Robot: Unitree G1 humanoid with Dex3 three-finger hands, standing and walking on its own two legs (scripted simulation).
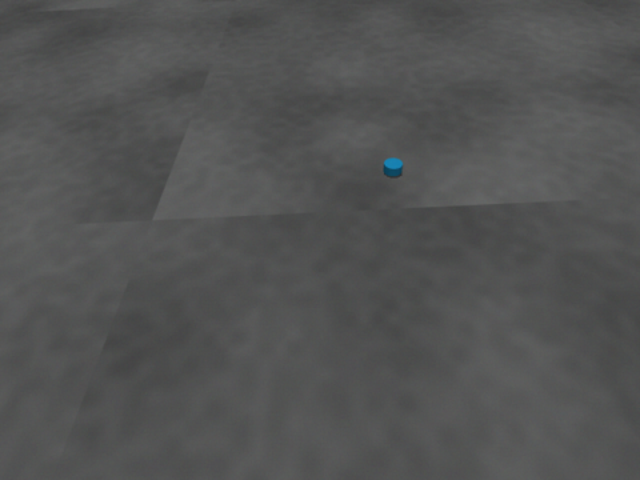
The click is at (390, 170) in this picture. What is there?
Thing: low tin
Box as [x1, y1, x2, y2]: [383, 158, 402, 175]
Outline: 386,159 384,161 384,172 388,175 399,174 401,172 402,162 396,158
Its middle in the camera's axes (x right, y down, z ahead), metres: +0.37 -0.41 +2.01
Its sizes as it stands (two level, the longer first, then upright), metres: 0.095 0.095 0.046
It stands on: the floor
